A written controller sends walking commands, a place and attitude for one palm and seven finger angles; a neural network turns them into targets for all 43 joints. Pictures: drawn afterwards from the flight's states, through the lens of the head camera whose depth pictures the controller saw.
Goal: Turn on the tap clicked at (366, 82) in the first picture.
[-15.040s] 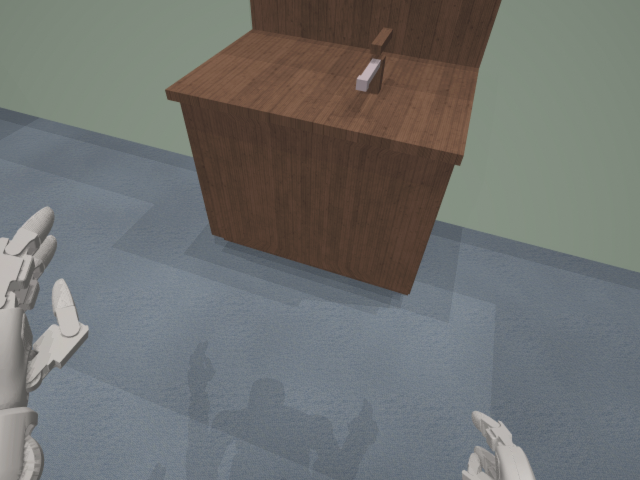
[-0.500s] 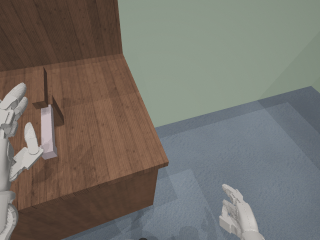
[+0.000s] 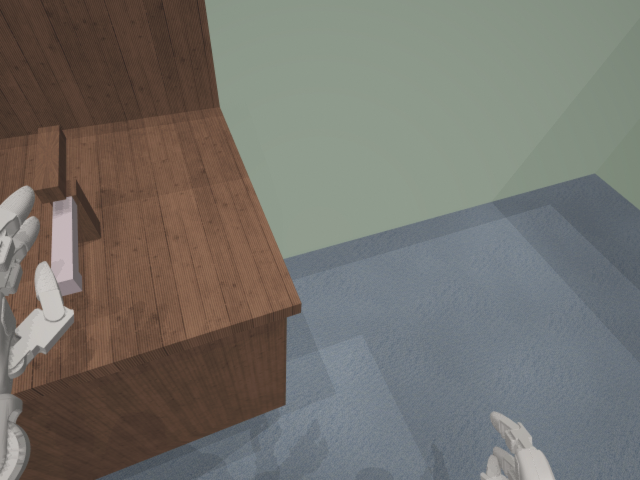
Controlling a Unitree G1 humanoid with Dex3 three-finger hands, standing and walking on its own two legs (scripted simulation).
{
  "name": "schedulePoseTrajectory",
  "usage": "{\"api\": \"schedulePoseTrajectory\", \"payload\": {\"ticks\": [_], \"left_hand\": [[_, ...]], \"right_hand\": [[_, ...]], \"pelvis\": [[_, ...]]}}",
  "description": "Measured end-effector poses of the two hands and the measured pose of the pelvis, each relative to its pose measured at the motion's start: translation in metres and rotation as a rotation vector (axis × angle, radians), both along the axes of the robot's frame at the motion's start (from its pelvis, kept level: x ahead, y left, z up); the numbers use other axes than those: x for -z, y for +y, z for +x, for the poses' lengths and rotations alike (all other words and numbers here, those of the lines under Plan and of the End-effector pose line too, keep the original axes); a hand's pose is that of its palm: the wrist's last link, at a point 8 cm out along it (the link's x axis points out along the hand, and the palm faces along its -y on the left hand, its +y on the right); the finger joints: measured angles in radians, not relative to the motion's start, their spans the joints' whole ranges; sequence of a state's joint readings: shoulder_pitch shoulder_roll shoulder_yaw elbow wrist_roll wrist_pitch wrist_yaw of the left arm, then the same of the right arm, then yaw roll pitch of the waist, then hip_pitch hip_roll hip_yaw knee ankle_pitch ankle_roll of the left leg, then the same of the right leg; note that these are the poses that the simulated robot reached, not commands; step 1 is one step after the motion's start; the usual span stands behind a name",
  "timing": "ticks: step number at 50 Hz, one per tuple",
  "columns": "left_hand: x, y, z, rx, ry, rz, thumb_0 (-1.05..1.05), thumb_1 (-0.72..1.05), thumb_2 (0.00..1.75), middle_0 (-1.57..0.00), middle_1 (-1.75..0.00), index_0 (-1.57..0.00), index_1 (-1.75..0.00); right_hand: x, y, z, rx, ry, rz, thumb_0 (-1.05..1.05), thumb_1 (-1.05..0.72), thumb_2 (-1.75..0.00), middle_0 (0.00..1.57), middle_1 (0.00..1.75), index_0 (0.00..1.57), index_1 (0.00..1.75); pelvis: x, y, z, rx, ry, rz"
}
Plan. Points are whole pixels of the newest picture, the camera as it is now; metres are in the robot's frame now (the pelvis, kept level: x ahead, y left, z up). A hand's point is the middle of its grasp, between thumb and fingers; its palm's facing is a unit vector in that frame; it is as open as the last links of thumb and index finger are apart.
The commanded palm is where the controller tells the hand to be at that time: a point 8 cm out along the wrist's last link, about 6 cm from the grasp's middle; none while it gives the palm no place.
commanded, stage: come to a stop and stand still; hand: left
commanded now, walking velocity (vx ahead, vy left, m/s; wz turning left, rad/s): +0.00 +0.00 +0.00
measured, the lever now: (65, 280) +0.32 +0.34 +0.04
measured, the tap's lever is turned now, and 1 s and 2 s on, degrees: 0 0 0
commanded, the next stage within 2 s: look again from close up in 0.78 s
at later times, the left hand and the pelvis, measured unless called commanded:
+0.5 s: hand (16, 338) +0.19 +0.27 +0.17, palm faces +0.45 -0.83 -0.33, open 7.4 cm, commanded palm +0.13 +0.30 +0.18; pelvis -0.02 +0.02 +0.01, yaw +2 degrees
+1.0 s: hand out of the picture +0.23 +0.31 +0.20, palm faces +0.52 -0.75 -0.40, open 7.4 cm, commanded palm +0.14 +0.30 +0.18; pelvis -0.01 +0.01 +0.00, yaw +2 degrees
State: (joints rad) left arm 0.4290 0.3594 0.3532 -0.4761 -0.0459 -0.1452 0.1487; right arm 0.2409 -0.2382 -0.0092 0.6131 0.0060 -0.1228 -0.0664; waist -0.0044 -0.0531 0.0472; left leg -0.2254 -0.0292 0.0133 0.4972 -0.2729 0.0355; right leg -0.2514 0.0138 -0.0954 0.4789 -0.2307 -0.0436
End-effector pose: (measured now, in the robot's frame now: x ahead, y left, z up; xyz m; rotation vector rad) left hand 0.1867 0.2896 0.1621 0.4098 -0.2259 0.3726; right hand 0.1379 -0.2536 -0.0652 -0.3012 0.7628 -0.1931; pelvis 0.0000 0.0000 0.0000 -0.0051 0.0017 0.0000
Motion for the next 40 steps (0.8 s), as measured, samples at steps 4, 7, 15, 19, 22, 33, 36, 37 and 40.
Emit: {"api": "schedulePoseTrajectory", "payload": {"ticks": [4,7,15,19,22,33,36,37,40], "left_hand": [[-0.019,-0.007,-0.009,0.052,-0.051,0.063,0.02,0.89,0.89,-0.21,-0.30,-0.21,-0.31],[-0.027,-0.007,-0.021,0.066,-0.061,0.094,0.02,0.89,0.89,-0.21,-0.30,-0.21,-0.31],[-0.006,0.023,-0.048,-0.061,0.012,0.026,0.02,0.89,0.89,-0.21,-0.30,-0.21,-0.31],[-0.001,0.025,-0.046,-0.097,-0.011,-0.022,0.02,0.89,0.89,-0.21,-0.30,-0.21,-0.31],[-0.007,0.020,-0.041,-0.077,-0.044,-0.023,0.02,0.90,0.89,-0.21,-0.30,-0.20,-0.30],[-0.013,0.021,-0.022,-0.018,-0.011,0.029,0.02,0.89,0.89,-0.21,-0.30,-0.21,-0.31],[-0.007,0.023,-0.019,-0.024,0.012,0.011,0.02,0.89,0.89,-0.21,-0.30,-0.21,-0.31],[-0.006,0.023,-0.018,-0.023,0.014,0.006,0.02,0.89,0.89,-0.21,-0.30,-0.21,-0.31],[-0.007,0.021,-0.017,-0.016,0.007,-0.001,0.02,0.89,0.89,-0.21,-0.30,-0.21,-0.31]], "right_hand": [[-0.001,0.010,0.004,-0.018,-0.045,0.037,0.01,-0.90,-0.90,0.20,0.30,0.19,0.30],[0.000,0.021,0.007,-0.029,-0.071,0.071,0.01,-0.90,-0.90,0.20,0.30,0.20,0.30],[0.003,0.048,0.003,-0.073,-0.048,0.098,0.01,-0.90,-0.90,0.20,0.30,0.20,0.30],[0.004,0.058,0.003,-0.119,-0.026,0.095,0.01,-0.90,-0.90,0.20,0.30,0.20,0.30],[0.003,0.062,0.008,-0.140,-0.029,0.098,0.01,-0.90,-0.90,0.20,0.30,0.20,0.30],[-0.004,0.054,0.027,-0.098,-0.062,0.096,0.01,-0.90,-0.90,0.20,0.30,0.20,0.30],[-0.005,0.049,0.030,-0.089,-0.055,0.081,0.01,-0.90,-0.90,0.20,0.30,0.20,0.30],[-0.005,0.048,0.031,-0.087,-0.052,0.076,0.01,-0.90,-0.90,0.20,0.30,0.20,0.30],[-0.006,0.046,0.034,-0.087,-0.049,0.065,0.01,-0.90,-0.90,0.20,0.30,0.20,0.30]], "pelvis": [[0.000,0.003,-0.009,-0.006,-0.011,-0.009],[0.001,0.005,-0.014,-0.007,-0.011,-0.013],[-0.003,0.014,-0.019,-0.010,-0.017,-0.012],[-0.004,0.015,-0.020,-0.035,-0.027,-0.004],[-0.005,0.016,-0.019,-0.037,-0.031,-0.003],[-0.007,0.018,-0.004,-0.023,-0.010,-0.012],[-0.006,0.019,-0.001,-0.025,-0.011,-0.011],[-0.006,0.019,0.000,-0.026,-0.012,-0.011],[-0.006,0.019,0.001,-0.029,-0.015,-0.011]]}}
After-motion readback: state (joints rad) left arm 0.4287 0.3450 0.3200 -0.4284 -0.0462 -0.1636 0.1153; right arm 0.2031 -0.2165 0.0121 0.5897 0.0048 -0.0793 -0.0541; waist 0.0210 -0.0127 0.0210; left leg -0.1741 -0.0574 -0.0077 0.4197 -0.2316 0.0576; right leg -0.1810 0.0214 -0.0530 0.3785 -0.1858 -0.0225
